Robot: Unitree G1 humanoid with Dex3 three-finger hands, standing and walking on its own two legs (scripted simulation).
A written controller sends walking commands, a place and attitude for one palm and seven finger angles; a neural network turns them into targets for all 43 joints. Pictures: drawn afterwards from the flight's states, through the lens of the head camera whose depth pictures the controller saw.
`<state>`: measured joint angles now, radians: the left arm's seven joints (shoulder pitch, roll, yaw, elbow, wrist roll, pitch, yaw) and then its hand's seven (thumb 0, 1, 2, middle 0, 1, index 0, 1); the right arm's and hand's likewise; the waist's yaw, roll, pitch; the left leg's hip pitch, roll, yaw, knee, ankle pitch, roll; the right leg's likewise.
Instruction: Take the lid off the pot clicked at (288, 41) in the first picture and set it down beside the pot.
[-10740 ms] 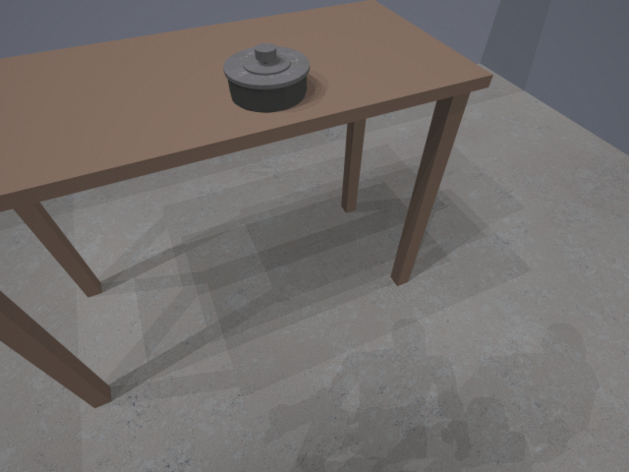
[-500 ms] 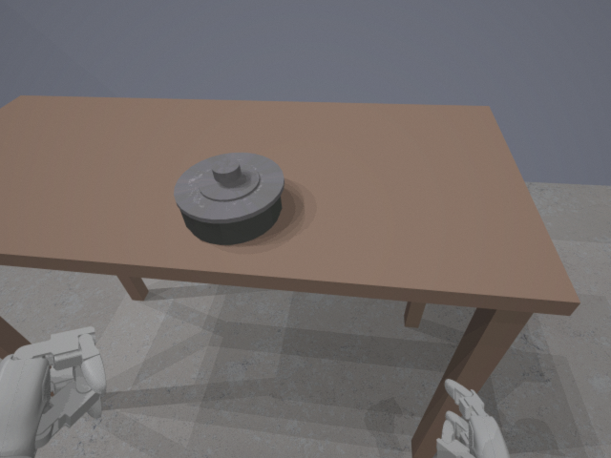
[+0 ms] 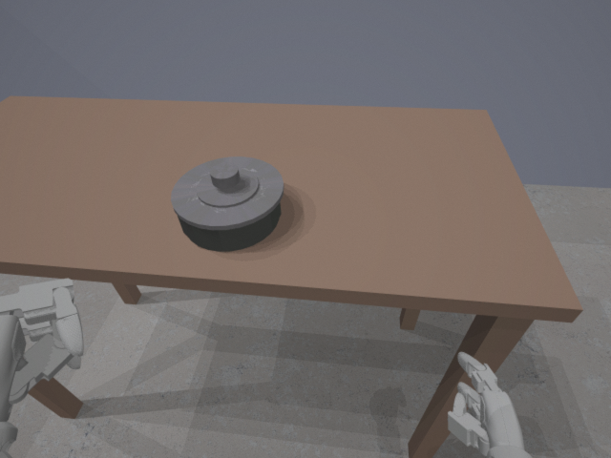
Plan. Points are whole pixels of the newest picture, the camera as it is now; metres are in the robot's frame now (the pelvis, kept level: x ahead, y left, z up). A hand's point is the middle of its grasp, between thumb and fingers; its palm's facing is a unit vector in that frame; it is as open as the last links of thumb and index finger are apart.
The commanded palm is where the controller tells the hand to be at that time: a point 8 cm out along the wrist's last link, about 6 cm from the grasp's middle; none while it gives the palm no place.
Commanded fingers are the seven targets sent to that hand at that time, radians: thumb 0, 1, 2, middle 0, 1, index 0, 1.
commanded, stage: raise the hand higher, near the body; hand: left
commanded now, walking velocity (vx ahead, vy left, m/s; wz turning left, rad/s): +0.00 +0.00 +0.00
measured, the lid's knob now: (225, 175) +0.45 +0.19 +0.15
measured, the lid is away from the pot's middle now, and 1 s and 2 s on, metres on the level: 0.00 0.00 0.00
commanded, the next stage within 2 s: reach forward and open the fingers in 0.22 s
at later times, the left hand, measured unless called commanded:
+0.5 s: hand (44, 293) +0.18 +0.26 +0.21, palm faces +0.36 -0.27 -0.89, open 3.0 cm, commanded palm +0.14 +0.28 +0.25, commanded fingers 0.00 0.64 1.11 -1.25 -1.15 -1.25 -1.15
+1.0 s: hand (43, 279) +0.21 +0.29 +0.20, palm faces -0.04 +0.03 -1.00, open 5.9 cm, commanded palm +0.17 +0.28 +0.27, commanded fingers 0.00 -0.22 1.63 -0.97 -0.26 -0.97 -0.26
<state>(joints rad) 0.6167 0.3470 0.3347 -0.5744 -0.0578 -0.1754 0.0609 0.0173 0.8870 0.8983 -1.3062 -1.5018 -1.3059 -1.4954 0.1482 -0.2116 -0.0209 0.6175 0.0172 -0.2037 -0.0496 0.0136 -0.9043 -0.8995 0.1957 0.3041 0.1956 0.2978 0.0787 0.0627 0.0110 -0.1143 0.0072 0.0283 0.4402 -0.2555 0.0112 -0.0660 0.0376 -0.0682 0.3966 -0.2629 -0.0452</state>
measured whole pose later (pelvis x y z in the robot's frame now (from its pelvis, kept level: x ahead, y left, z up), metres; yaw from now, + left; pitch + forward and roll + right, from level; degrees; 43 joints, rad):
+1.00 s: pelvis -0.05 +0.03 +0.00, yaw +2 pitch -2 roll -1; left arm -0.06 0.77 0.10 -0.35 0.68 0.12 -0.42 0.00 0.08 1.43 -1.09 -0.60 -1.09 -0.59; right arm 0.08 -0.26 0.05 0.56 0.06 0.03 0.01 0.01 -0.90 -0.90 0.20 0.30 0.20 0.30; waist 0.10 0.14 0.01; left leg -0.24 -0.05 0.02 0.43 -0.16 0.06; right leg -0.21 -0.02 -0.08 0.44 -0.20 0.00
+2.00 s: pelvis -0.05 +0.02 +0.00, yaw +2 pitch -2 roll +0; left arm -0.52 0.70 -0.07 0.01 0.75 0.20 -0.53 0.00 -0.36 1.67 -0.90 -0.09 -0.90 -0.08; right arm 0.10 -0.29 0.04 0.57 0.08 0.05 0.01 0.01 -0.91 -0.90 0.20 0.30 0.20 0.30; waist 0.05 0.13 0.01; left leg -0.25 -0.05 0.02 0.45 -0.17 0.05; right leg -0.23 -0.02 -0.08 0.48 -0.23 -0.02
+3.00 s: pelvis -0.02 +0.03 +0.00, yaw +1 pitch +2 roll +0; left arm -0.96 0.51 -0.29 0.45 0.85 0.33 -0.52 0.00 -0.35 1.67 -0.90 -0.09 -0.90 -0.08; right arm 0.16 -0.28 0.03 0.61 0.08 0.08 0.02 0.01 -0.91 -0.90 0.20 0.30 0.20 0.30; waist -0.02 0.09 -0.02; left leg -0.24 -0.06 0.03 0.40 -0.19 0.07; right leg -0.23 -0.03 -0.06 0.45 -0.25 0.00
